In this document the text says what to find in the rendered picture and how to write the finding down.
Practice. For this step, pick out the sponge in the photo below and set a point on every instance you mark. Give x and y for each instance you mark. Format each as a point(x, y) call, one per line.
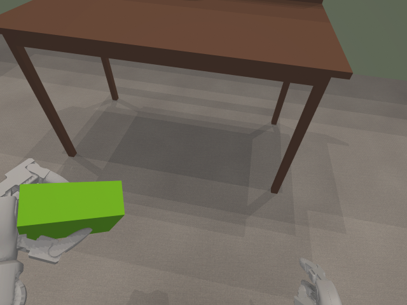
point(57, 210)

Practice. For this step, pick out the left robot hand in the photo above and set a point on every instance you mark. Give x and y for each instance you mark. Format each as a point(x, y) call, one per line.
point(45, 248)

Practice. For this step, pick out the table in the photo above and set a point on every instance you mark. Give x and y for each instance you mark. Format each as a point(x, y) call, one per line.
point(291, 41)

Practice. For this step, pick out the left robot forearm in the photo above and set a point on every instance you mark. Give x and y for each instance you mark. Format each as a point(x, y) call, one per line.
point(12, 290)

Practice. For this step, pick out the right robot hand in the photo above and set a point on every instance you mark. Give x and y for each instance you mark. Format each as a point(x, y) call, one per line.
point(324, 291)

